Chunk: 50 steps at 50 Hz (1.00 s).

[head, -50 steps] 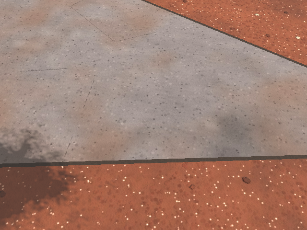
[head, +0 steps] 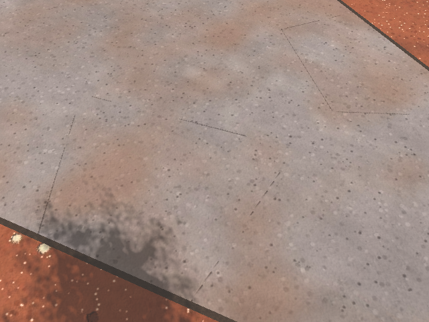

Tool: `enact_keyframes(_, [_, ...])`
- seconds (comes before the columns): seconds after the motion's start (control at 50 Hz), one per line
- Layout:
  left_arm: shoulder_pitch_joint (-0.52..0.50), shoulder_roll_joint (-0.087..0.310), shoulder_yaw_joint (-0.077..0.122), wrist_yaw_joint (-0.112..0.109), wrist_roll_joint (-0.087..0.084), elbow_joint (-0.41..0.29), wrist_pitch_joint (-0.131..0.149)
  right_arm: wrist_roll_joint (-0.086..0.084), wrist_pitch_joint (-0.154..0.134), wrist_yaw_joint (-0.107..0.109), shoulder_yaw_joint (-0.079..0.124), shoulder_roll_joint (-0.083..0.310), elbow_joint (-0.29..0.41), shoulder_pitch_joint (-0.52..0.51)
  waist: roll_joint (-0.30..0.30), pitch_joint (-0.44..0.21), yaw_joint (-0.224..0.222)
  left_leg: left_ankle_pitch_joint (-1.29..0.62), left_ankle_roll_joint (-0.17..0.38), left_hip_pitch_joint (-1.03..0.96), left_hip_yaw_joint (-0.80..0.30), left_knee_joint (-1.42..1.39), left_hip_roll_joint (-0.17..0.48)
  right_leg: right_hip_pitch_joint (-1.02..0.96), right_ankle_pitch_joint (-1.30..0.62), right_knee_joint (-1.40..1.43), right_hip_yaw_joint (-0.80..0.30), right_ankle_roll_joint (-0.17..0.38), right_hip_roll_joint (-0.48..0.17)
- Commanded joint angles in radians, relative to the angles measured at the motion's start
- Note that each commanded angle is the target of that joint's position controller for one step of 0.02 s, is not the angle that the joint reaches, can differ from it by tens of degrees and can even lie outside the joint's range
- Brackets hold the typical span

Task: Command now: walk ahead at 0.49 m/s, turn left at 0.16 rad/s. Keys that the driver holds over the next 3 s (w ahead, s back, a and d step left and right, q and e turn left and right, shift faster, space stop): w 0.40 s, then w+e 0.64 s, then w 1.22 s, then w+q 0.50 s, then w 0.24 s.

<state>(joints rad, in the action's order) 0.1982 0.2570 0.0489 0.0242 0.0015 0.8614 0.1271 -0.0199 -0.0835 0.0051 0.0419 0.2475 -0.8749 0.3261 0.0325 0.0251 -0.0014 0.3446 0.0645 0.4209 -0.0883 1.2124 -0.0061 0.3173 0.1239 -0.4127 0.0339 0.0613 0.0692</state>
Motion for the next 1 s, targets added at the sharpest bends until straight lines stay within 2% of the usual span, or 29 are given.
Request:
enact_keyframes(0.02, [0.013, 0.068, 0.007, 0.006, 0.005, -0.032, 0.011, 0.006, -0.008, 0.003, 0.017, 0.056, 0.066, 0.03, -0.086, -0.041, 0.023, -0.068, -0.004, 0.175, -0.015, -0.035, 0.123, -0.133, -0.011, 0.271, -0.323, 0.187, -0.276])
enact_keyframes(0.08, [0.066, 0.119, 0.018, -0.002, -0.003, -0.004, 0.011, 0.019, -0.005, 0.008, 0.009, 0.045, 0.106, -0.051, -0.079, -0.004, 0.011, -0.156, -0.034, 0.238, 0.016, -0.183, 0.147, -0.111, -0.111, 0.31, -0.243, 0.206, -0.277])
enact_keyframes(0.12, [0.096, 0.134, 0.02, -0.01, -0.009, 0.007, 0.002, 0.022, -0.009, 0.006, 0.003, 0.041, 0.132, -0.132, -0.072, 0.002, -0.012, -0.27, -0.044, 0.253, 0.032, -0.325, 0.146, -0.13, -0.144, 0.313, -0.196, 0.189, -0.261])
enact_keyframes(0.18, [0.148, 0.149, 0.019, -0.015, -0.02, 0.025, -0.01, 0.015, -0.017, -0.004, -0.005, 0.03, 0.16, -0.243, -0.082, 0.013, -0.05, -0.407, -0.05, 0.187, 0.072, -0.526, 0.106, -0.136, -0.157, 0.295, -0.126, 0.149, -0.227])
enact_keyframes(0.26, [0.22, 0.158, 0.017, -0.016, -0.028, 0.058, -0.027, -0.001, -0.022, -0.024, -0.004, 0.048, 0.206, -0.352, -0.095, 0.037, -0.083, -0.386, -0.038, 0.181, 0.077, -0.64, 0.081, -0.242, -0.119, 0.249, -0.15, 0.137, -0.281])
enact_keyframes(0.3, [0.221, 0.17, 0.021, -0.019, -0.027, 0.064, -0.039, -0.001, -0.028, -0.034, 0.002, 0.069, 0.223, -0.362, -0.104, 0.036, -0.066, -0.311, -0.011, 0.166, 0.078, -0.683, 0.069, -0.308, -0.153, 0.204, -0.167, 0.121, -0.314])
enact_keyframes(0.32, [0.21, 0.179, 0.024, -0.021, -0.026, 0.064, -0.046, 0.0, -0.032, -0.037, 0.008, 0.084, 0.22, -0.334, -0.112, 0.019, -0.042, -0.28, 0.002, 0.113, 0.089, -0.703, 0.056, -0.325, -0.217, 0.165, -0.166, 0.111, -0.32])
enact_keyframes(0.34, [0.188, 0.184, 0.023, -0.022, -0.025, 0.059, -0.052, 0.004, -0.034, -0.036, 0.022, 0.108, 0.201, -0.257, -0.113, -0.025, 0.01, -0.265, 0.022, -0.003, 0.113, -0.731, 0.027, -0.323, -0.364, 0.07, -0.139, 0.092, -0.297])
enact_keyframes(0.36, [0.182, 0.161, 0.014, -0.023, -0.016, 0.052, -0.055, 0.005, -0.034, -0.03, 0.048, 0.158, 0.153, -0.097, -0.094, -0.125, 0.08, -0.274, 0.054, -0.222, 0.114, -0.734, 0.022, -0.268, -0.458, -0.118, -0.095, 0.064, -0.243])
enact_keyframes(0.38, [0.177, 0.118, -0.007, -0.025, 0.007, 0.016, -0.051, 0.018, -0.031, -0.019, 0.072, 0.246, 0.118, 0.107, 0.03, -0.288, 0.149, -0.303, 0.128, -0.53, -0.113, -0.717, 0.223, -0.064, -0.221, -0.454, -0.034, 0.024, -0.174])
enact_keyframes(0.4, [0.315, -0.019, -0.044, -0.015, -0.005, 0.017, -0.028, 0.019, -0.023, -0.029, 0.084, 0.311, 0.094, 0.154, 0.304, -0.401, 0.079, -0.128, 0.283, -0.84, -0.56, -0.829, 0.417, 0.334, 0.401, -0.773, -0.04, -0.028, -0.008])
enact_keyframes(0.42, [0.262, 0.105, -0.017, -0.013, -0.034, 0.032, -0.01, 0.015, -0.023, -0.029, 0.059, 0.196, 0.1, 0.149, 0.174, -0.355, 0.116, -0.004, 0.249, -0.79, -0.611, -0.9, 0.405, 0.448, 0.437, -0.887, -0.163, -0.011, -0.058])
enact_keyframes(0.44, [0.157, 0.158, 0.001, -0.013, -0.054, 0.0, -0.003, 0.014, -0.026, -0.026, 0.044, 0.156, 0.115, 0.063, 0.111, -0.209, 0.103, -0.057, 0.197, -0.649, -0.449, -0.916, 0.373, 0.487, 0.338, -0.891, -0.156, 0.006, -0.103])
enact_keyframes(0.46, [0.114, 0.146, 0.002, -0.02, -0.047, -0.006, -0.007, 0.017, -0.027, -0.027, 0.034, 0.13, 0.129, -0.026, 0.031, -0.144, 0.066, -0.16, 0.169, -0.508, -0.323, -0.943, 0.332, 0.438, 0.243, -0.849, -0.135, 0.0, -0.152])
enact_keyframes(0.48, [0.1, 0.13, 0.006, -0.024, -0.032, -0.009, -0.017, 0.022, -0.031, -0.031, 0.028, 0.105, 0.131, -0.073, 0.03, -0.093, 0.039, -0.22, 0.158, -0.407, -0.238, -0.98, 0.298, 0.401, 0.184, -0.794, -0.137, -0.009, -0.178])
enact_keyframes(0.52, [0.139, 0.092, 0.008, -0.024, -0.031, 0.003, -0.047, 0.03, -0.044, -0.035, 0.025, 0.08, 0.116, -0.102, 0.057, -0.066, -0.004, -0.286, 0.139, -0.299, -0.115, -1.043, 0.249, 0.308, 0.121, -0.75, -0.143, -0.019, -0.201])
enact_keyframes(0.54, [0.147, 0.074, 0.008, -0.024, -0.034, 0.005, -0.057, 0.032, -0.05, -0.034, 0.028, 0.086, 0.103, -0.096, 0.05, -0.054, -0.014, -0.338, 0.14, -0.278, -0.07, -1.057, 0.245, 0.307, 0.1, -0.743, -0.145, -0.023, -0.197])
enact_keyframes(0.6, [0.093, 0.066, 0.015, -0.026, -0.03, -0.022, -0.071, 0.039, -0.054, -0.021, 0.038, 0.111, 0.068, -0.062, 0.022, -0.015, -0.011, -0.457, 0.14, -0.289, 0.031, -1.078, 0.247, 0.395, -0.011, -0.667, -0.18, -0.037, -0.187])
enact_keyframes(0.66, [0.023, 0.06, 0.017, -0.017, -0.024, -0.049, -0.066, 0.038, -0.048, -0.006, 0.039, 0.121, 0.051, -0.057, 0.019, 0.004, 0.002, -0.472, 0.115, -0.311, 0.121, -1.091, 0.23, 0.415, -0.161, -0.508, -0.169, -0.041, -0.17])
enact_keyframes(0.72, [-0.083, 0.041, 0.008, 0.001, -0.017, -0.089, -0.063, 0.032, -0.041, 0.006, 0.04, 0.14, 0.033, -0.029, 0.009, 0.036, 0.041, -0.463, 0.093, -0.34, 0.186, -1.103, 0.23, 0.399, -0.252, -0.36, -0.099, -0.033, -0.164])
enact_keyframes(0.82, [-0.222, 0.027, -0.001, 0.035, -0.021, -0.181, -0.062, 0.019, -0.005, 0.014, 0.047, 0.162, -0.009, 0.051, 0.0, 0.077, 0.086, -0.57, 0.084, -0.532, 0.234, -1.023, 0.29, 0.481, -0.142, -0.25, -0.023, 0.0, -0.153])
enact_keyframes(0.84, [-0.231, 0.028, 0.0, 0.043, -0.023, -0.197, -0.062, 0.016, 0.004, 0.016, 0.049, 0.169, -0.009, 0.047, 0.006, 0.074, 0.079, -0.639, 0.077, -0.553, 0.247, -0.991, 0.298, 0.467, -0.095, -0.238, -0.001, 0.012, -0.142])
enact_keyframes(0.88, [-0.197, 0.051, 0.013, 0.052, -0.025, -0.214, -0.065, 0.013, 0.017, 0.024, 0.056, 0.198, 0.005, 0.018, 0.045, 0.025, 0.038, -0.955, 0.055, -0.561, 0.282, -0.879, 0.295, 0.343, 0.004, -0.231, 0.067, 0.046, -0.084])
enact_keyframes(0.9, [-0.136, 0.074, 0.026, 0.051, -0.026, -0.209, -0.069, 0.011, 0.024, 0.03, 0.06, 0.213, 0.012, 0.006, 0.073, -0.022, -0.001, -1.121, 0.045, -0.556, 0.294, -0.778, 0.292, 0.245, 0.054, -0.239, 0.096, 0.067, -0.044])
enact_keyframes(0.92, [-0.015, 0.116, 0.049, 0.048, -0.029, -0.186, -0.071, 0.011, 0.032, 0.034, 0.063, 0.224, 0.018, -0.01, 0.078, -0.089, -0.07, -1.19, 0.029, -0.516, 0.305, -0.611, 0.275, 0.079, 0.055, -0.207, 0.104, 0.098, -0.005])
enact_keyframes(0.94, [0.153, 0.183, 0.085, 0.031, -0.027, -0.147, -0.074, 0.006, 0.029, 0.037, 0.06, 0.223, 0.032, -0.027, 0.041, -0.173, -0.159, -1.045, -0.008, -0.361, 0.316, -0.366, 0.229, -0.201, -0.009, -0.126, 0.04, 0.143, -0.004])
enact_keyframes(0.96, [0.238, 0.296, 0.114, 0.007, -0.026, -0.13, -0.083, 0.038, 0.008, 0.025, 0.029, 0.12, 0.071, 0.041, -0.193, -0.271, -0.119, -0.297, -0.063, 0.042, 0.304, 0.007, 0.105, -0.574, -0.023, -0.128, -0.375, 0.265, -0.255])
enact_keyframes(0.98, [0.226, 0.299, 0.102, 0.009, -0.02, -0.157, -0.07, 0.025, -0.04, 0.004, 0.005, 0.076, 0.104, 0.053, -0.235, -0.421, -0.079, 0.257, -0.076, 0.298, 0.068, 0.23, -0.055, -0.754, 0.098, 0.056, -0.884, 0.414, -0.425])
enact_keyframes(1.0, [0.227, 0.22, 0.082, 0.01, -0.011, -0.152, -0.063, -0.013, -0.07, -0.01, 0.027, 0.153, 0.134, -0.086, -0.135, -0.341, -0.133, 0.181, -0.049, 0.401, -0.03, 0.246, 0.01, -0.709, 0.091, 0.104, -0.773, 0.344, -0.387])
